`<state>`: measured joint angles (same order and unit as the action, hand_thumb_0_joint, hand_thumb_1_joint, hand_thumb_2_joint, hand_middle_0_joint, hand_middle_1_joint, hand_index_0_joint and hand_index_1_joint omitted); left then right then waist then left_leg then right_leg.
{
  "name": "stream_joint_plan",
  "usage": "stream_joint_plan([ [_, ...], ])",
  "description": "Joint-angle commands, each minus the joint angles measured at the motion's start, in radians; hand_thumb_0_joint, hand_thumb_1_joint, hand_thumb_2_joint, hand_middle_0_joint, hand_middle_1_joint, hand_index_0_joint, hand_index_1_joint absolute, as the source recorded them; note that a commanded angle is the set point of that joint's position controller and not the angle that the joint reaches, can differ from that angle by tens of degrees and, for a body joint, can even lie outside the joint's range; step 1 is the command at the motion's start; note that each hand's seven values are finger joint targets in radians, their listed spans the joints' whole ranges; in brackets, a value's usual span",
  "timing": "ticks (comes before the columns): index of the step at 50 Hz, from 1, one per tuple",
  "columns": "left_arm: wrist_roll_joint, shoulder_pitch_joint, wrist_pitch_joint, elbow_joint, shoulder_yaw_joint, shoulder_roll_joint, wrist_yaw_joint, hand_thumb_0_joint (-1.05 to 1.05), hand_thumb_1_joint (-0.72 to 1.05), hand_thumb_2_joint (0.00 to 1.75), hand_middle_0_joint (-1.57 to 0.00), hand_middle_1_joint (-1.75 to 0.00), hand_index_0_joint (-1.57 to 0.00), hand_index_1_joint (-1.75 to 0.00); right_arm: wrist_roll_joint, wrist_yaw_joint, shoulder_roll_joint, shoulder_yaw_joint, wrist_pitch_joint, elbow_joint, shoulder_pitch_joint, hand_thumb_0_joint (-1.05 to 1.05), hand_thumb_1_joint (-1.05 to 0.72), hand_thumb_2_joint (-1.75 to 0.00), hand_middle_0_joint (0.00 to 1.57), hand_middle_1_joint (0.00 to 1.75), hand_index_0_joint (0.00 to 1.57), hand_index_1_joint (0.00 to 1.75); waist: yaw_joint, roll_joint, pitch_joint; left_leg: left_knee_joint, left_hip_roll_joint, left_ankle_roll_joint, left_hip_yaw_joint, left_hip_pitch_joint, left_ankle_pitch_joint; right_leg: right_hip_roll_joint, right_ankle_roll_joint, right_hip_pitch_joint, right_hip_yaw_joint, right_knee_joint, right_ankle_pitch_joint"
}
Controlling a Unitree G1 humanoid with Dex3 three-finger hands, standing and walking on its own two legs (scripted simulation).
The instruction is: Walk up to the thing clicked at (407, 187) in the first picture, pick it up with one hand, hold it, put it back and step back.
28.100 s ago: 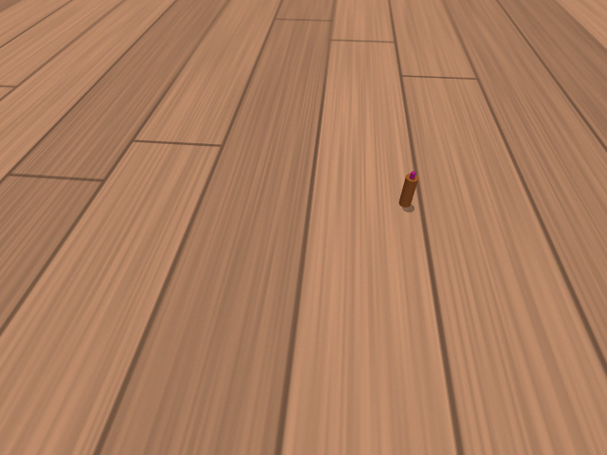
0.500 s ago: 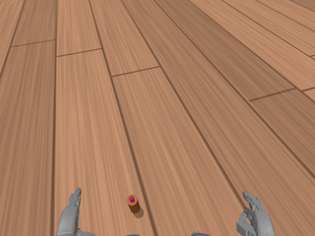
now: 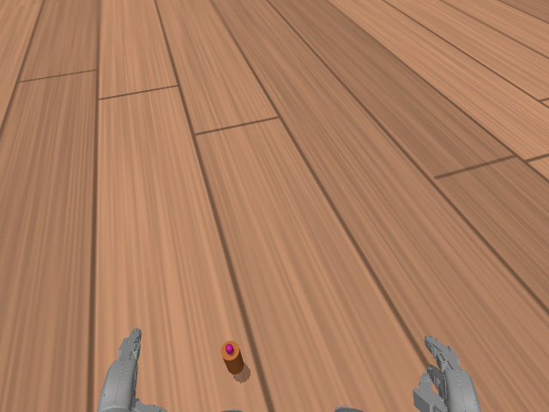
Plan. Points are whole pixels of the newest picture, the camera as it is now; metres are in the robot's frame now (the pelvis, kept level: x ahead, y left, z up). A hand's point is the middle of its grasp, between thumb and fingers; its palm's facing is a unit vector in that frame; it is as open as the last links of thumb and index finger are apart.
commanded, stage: home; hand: left
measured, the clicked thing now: (232, 356) +0.37 +0.16 -0.62
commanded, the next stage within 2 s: stand in 0.18 s
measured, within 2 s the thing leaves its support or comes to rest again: neither
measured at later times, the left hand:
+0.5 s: hand (159, 397) +0.16 +0.19 -0.06, palm faces +0.11 -0.95 -0.29, open 15.3 cm
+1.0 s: hand out of the picture +0.06 +0.26 -0.11, palm faces -0.01 -0.94 -0.34, open 7.5 cm
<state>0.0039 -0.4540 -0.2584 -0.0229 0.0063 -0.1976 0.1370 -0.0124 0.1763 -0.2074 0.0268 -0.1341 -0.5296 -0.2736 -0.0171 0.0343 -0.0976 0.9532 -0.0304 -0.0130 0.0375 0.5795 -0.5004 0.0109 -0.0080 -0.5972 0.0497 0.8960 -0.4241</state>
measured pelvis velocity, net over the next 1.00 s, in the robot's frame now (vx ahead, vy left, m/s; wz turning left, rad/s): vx -0.01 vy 0.01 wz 0.00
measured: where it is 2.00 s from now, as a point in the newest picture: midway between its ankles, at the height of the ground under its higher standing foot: outside the picture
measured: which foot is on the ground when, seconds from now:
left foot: down 0.00-1.00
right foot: down 0.00-1.00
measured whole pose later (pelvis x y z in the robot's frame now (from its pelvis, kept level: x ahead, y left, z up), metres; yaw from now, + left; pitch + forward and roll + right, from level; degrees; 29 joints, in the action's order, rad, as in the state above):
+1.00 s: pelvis -0.01 +0.01 +0.04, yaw +0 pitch -2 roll +0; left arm -0.03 -0.22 0.00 -0.94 -0.02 -0.32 0.02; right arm 0.04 0.02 -0.31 -0.03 0.00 -0.97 -0.21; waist 0.01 -0.01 0.05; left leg 0.60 0.01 0.01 0.00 0.24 -0.33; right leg 0.05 -0.03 -0.28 0.02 0.59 -0.27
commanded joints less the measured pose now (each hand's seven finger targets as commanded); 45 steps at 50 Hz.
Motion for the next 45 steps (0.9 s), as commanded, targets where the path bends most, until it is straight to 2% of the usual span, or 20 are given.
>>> stream_joint_plan([
  [1, -0.005, 0.025, 0.048, 0.177, -0.045, -0.092, 0.010, 0.00, -0.60, 0.03, -0.05, -0.05, -0.05, -0.05, 0.004, 0.008, -0.116, -0.051, -0.059, 0.163, 0.063, 0.00, -0.90, -0.90, 0.20, 0.30, 0.20, 0.30, -0.002, -0.003, -0.080, -0.169, 0.025, 0.014, -0.025, -0.017, 0.224, -0.024, 0.012, 0.096, 0.021, -0.138, 0.170],
  [5, -0.006, 0.028, 0.054, 0.210, -0.056, -0.105, 0.009, 0.00, -0.59, 0.03, -0.05, -0.05, -0.05, -0.05, 0.005, 0.010, -0.112, -0.049, -0.059, 0.171, 0.061, 0.00, -0.90, -0.90, 0.20, 0.30, 0.20, 0.30, 0.005, -0.002, -0.115, -0.156, 0.030, 0.018, -0.033, -0.023, 0.233, -0.018, 0.012, 0.109, 0.011, -0.144, 0.187],
  [6, -0.007, 0.015, 0.051, 0.178, -0.047, -0.093, 0.007, 0.00, -0.59, 0.03, -0.05, -0.05, -0.05, -0.05, 0.005, 0.011, -0.117, -0.053, -0.060, 0.164, 0.055, 0.00, -0.90, -0.90, 0.20, 0.30, 0.20, 0.30, -0.008, -0.022, -0.100, -0.159, 0.027, 0.017, -0.030, -0.028, 0.232, -0.020, 0.011, 0.103, 0.015, -0.141, 0.184],
  [14, -0.005, 0.022, 0.056, 0.191, -0.057, -0.101, 0.013, 0.00, -0.60, 0.03, -0.05, -0.05, -0.05, -0.05, 0.005, 0.008, -0.114, -0.048, -0.065, 0.161, 0.065, 0.00, -0.90, -0.90, 0.20, 0.30, 0.20, 0.30, 0.006, 0.006, -0.082, -0.178, 0.022, 0.014, -0.020, -0.010, 0.186, -0.023, 0.014, 0.095, 0.022, -0.139, 0.135],
  [16, -0.008, 0.033, 0.056, 0.199, -0.052, -0.100, 0.013, 0.00, -0.44, 0.19, -0.20, -0.21, -0.20, -0.21, 0.005, 0.010, -0.120, -0.052, -0.067, 0.159, 0.058, 0.00, -0.90, -0.90, 0.20, 0.30, 0.20, 0.30, 0.001, 0.006, -0.093, -0.179, 0.020, 0.014, -0.020, -0.021, 0.189, -0.025, 0.014, 0.086, 0.021, -0.135, 0.139],
  [17, -0.006, 0.022, 0.061, 0.217, -0.055, -0.104, 0.011, 0.00, -0.36, 0.27, -0.20, -0.29, -0.20, -0.29, 0.006, 0.009, -0.115, -0.050, -0.066, 0.166, 0.060, 0.00, -0.90, -0.90, 0.20, 0.30, 0.20, 0.30, 0.001, 0.003, -0.106, -0.169, 0.024, 0.014, -0.021, -0.021, 0.208, -0.023, 0.014, 0.100, 0.019, -0.137, 0.156],
  [20, -0.006, 0.028, 0.056, 0.192, -0.049, -0.097, 0.011, 0.00, -0.12, 0.51, -0.20, -0.30, -0.20, -0.30, 0.005, 0.009, -0.112, -0.047, -0.069, 0.161, 0.060, 0.00, -0.90, -0.90, 0.20, 0.30, 0.20, 0.30, -0.004, -0.004, -0.073, -0.167, 0.026, 0.018, -0.026, -0.006, 0.191, -0.020, 0.012, 0.086, 0.016, -0.144, 0.144],
  [22, -0.009, 0.020, 0.057, 0.185, -0.040, -0.087, 0.009, 0.00, 0.04, 0.67, -0.20, -0.30, -0.20, -0.30, 0.007, 0.012, -0.112, -0.049, -0.069, 0.161, 0.056, 0.00, -0.90, -0.90, 0.20, 0.30, 0.20, 0.30, -0.007, -0.018, -0.106, -0.161, 0.026, 0.018, -0.027, -0.019, 0.207, -0.020, 0.011, 0.100, 0.016, -0.142, 0.160],
  [24, -0.008, 0.024, 0.055, 0.204, -0.056, -0.103, 0.011, 0.00, 0.20, 0.83, -0.20, -0.30, -0.20, -0.30, 0.006, 0.013, -0.114, -0.050, -0.069, 0.158, 0.049, 0.00, -0.90, -0.90, 0.20, 0.30, 0.20, 0.30, -0.003, -0.002, -0.121, -0.161, 0.025, 0.016, -0.026, -0.026, 0.233, -0.021, 0.014, 0.105, 0.016, -0.133, 0.182],
  [25, -0.007, 0.032, 0.055, 0.195, -0.047, -0.101, 0.011, 0.00, 0.28, 0.90, -0.20, -0.30, -0.20, -0.30, 0.005, 0.011, -0.116, -0.048, -0.069, 0.157, 0.058, 0.00, -0.90, -0.90, 0.20, 0.30, 0.20, 0.30, -0.002, 0.008, -0.078, -0.169, 0.024, 0.015, -0.024, -0.012, 0.211, -0.022, 0.014, 0.087, 0.019, -0.136, 0.159],
  [26, -0.009, 0.016, 0.055, 0.189, -0.057, -0.103, 0.012, 0.00, 0.36, 0.90, -0.20, -0.30, -0.20, -0.30, 0.007, 0.013, -0.116, -0.051, -0.068, 0.158, 0.055, 0.00, -0.90, -0.90, 0.20, 0.30, 0.20, 0.30, -0.003, -0.007, -0.109, -0.162, 0.024, 0.016, -0.022, -0.020, 0.226, -0.023, 0.014, 0.104, 0.019, -0.134, 0.171],
  [27, -0.007, 0.036, 0.058, 0.213, -0.055, -0.108, 0.013, 0.00, 0.44, 0.90, -0.20, -0.30, -0.20, -0.30, 0.005, 0.013, -0.117, -0.048, -0.070, 0.165, 0.064, 0.00, -0.90, -0.90, 0.20, 0.30, 0.20, 0.30, 0.003, -0.005, -0.087, -0.174, 0.023, 0.016, -0.021, -0.012, 0.202, -0.023, 0.013, 0.090, 0.022, -0.137, 0.148],
  [28, -0.093, 0.196, 0.166, -0.138, -0.095, -0.234, -0.040, 0.00, 0.52, 0.90, -0.20, -0.30, -0.20, -0.30, 0.125, -0.047, -0.262, -0.092, 0.009, -0.044, 0.110, 0.00, -0.90, -0.90, 0.20, 0.30, 0.20, 0.30, 0.034, -0.082, 0.042, -0.204, -0.023, 0.052, 0.036, -0.079, 0.326, 0.055, 0.085, 0.171, -0.090, -0.153, 0.223],
  [29, -0.106, 0.170, 0.207, -0.243, -0.100, -0.242, -0.066, 0.00, 0.60, 0.90, -0.20, -0.30, -0.20, -0.30, 0.130, -0.077, -0.259, -0.099, 0.041, -0.084, 0.080, 0.00, -0.90, -0.90, 0.20, 0.30, 0.20, 0.30, 0.032, -0.087, -0.016, -0.195, -0.028, 0.072, 0.020, -0.101, 0.367, 0.068, 0.107, 0.210, -0.101, -0.142, 0.263],
  [30, -0.094, 0.158, 0.233, -0.276, -0.094, -0.254, -0.083, 0.00, 0.68, 0.90, -0.20, -0.30, -0.20, -0.30, 0.120, -0.093, -0.265, -0.108, 0.060, -0.081, 0.086, 0.00, -0.90, -0.90, 0.20, 0.30, 0.20, 0.30, 0.027, -0.063, -0.009, -0.208, -0.018, 0.081, 0.047, -0.094, 0.296, 0.071, 0.111, 0.204, -0.124, -0.164, 0.225],
  [33, -0.063, 0.211, 0.268, -0.401, -0.081, -0.250, -0.110, 0.00, 0.90, 0.90, -0.20, -0.30, -0.20, -0.30, 0.075, -0.134, -0.234, -0.100, 0.067, -0.121, 0.100, 0.00, -0.90, -0.90, 0.20, 0.30, 0.20, 0.30, 0.034, -0.053, -0.012, -0.266, -0.005, 0.079, 0.046, -0.160, 0.225, 0.084, 0.099, 0.219, -0.138, -0.204, 0.177],
  [35, -0.056, 0.222, 0.277, -0.480, -0.079, -0.263, -0.111, 0.00, 0.90, 0.90, -0.20, -0.30, -0.20, -0.30, 0.065, -0.148, -0.235, -0.111, 0.071, -0.152, 0.105, 0.00, -0.90, -0.90, 0.20, 0.30, 0.20, 0.30, 0.036, -0.062, -0.013, -0.286, -0.001, 0.073, 0.046, -0.179, 0.207, 0.089, 0.087, 0.238, -0.135, -0.255, 0.154],
  [39, -0.052, 0.277, 0.295, -0.616, -0.077, -0.275, -0.108, 0.00, 0.90, 0.90, -0.20, -0.30, -0.20, -0.30, 0.067, -0.157, -0.240, -0.114, 0.084, -0.229, 0.105, 0.00, -0.90, -0.90, 0.20, 0.30, 0.20, 0.30, 0.022, -0.034, 0.017, -0.341, -0.006, 0.066, 0.049, -0.231, 0.249, 0.099, 0.070, 0.273, -0.138, -0.311, 0.206],
  [43, -0.040, 0.278, 0.296, -0.727, -0.071, -0.269, -0.104, 0.00, 0.90, 0.90, -0.20, -0.30, -0.20, -0.30, 0.064, -0.154, -0.258, -0.111, 0.090, -0.288, 0.118, 0.00, -0.90, -0.90, 0.20, 0.30, 0.20, 0.30, 0.037, 0.018, 0.036, -0.447, -0.047, 0.066, 0.091, -0.269, 0.312, 0.080, 0.049, 0.344, -0.096, -0.322, 0.279],
  [45, -0.037, 0.277, 0.295, -0.783, -0.068, -0.277, -0.102, 0.00, 0.90, 0.90, -0.20, -0.30, -0.20, -0.30, 0.058, -0.153, -0.263, -0.108, 0.093, -0.315, 0.123, 0.00, -0.90, -0.90, 0.20, 0.30, 0.20, 0.30, 0.034, -0.005, 0.043, -0.473, -0.046, 0.058, 0.080, -0.302, 0.332, 0.085, 0.048, 0.369, -0.104, -0.363, 0.309],
])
